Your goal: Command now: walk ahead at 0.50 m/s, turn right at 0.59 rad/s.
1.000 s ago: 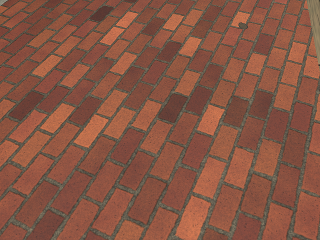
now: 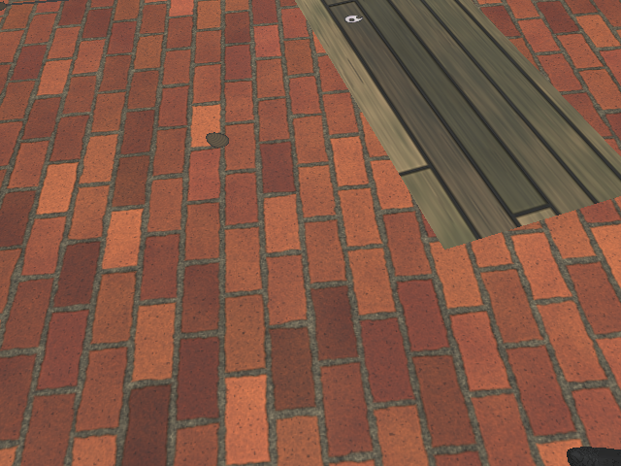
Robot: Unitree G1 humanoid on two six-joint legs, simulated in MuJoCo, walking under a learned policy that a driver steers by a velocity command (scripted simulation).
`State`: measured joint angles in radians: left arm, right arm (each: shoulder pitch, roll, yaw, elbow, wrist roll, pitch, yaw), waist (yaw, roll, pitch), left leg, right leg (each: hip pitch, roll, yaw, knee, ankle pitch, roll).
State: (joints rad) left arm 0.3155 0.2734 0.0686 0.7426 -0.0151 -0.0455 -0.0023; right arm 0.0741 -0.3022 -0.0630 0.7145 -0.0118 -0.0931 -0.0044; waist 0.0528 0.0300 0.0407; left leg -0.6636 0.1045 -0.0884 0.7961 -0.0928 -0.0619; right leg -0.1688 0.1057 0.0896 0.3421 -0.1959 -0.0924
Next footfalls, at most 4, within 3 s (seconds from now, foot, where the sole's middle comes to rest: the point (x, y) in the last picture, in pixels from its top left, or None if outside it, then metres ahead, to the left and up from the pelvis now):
0.18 left None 0.30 0.14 -0.78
0.64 right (401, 455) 0.49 -0.10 -0.78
1.04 left None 0.41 0.15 -0.78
1.50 right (383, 454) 0.49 -0.06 -0.78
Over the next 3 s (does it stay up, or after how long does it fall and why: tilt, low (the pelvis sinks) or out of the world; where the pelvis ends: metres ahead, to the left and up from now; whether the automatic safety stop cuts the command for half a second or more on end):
stays up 0.77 0.05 0.00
